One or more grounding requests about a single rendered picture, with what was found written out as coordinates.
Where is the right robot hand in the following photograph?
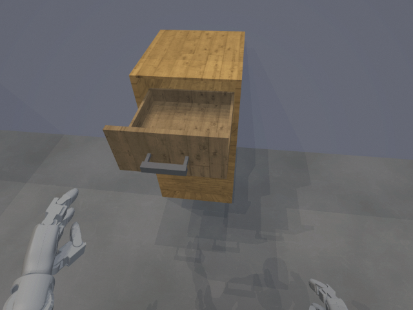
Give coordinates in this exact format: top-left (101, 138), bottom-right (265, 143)
top-left (308, 279), bottom-right (348, 310)

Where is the cabinet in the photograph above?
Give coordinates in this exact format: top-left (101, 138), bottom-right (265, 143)
top-left (129, 30), bottom-right (245, 203)

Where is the robot left forearm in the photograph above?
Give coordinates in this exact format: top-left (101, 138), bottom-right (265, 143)
top-left (3, 273), bottom-right (55, 310)

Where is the drawer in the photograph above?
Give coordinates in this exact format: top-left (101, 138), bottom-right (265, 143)
top-left (103, 88), bottom-right (234, 179)

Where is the handle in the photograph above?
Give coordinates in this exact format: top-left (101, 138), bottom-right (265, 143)
top-left (140, 153), bottom-right (189, 176)

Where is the left robot hand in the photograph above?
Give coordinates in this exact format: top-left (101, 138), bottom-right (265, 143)
top-left (21, 188), bottom-right (86, 277)

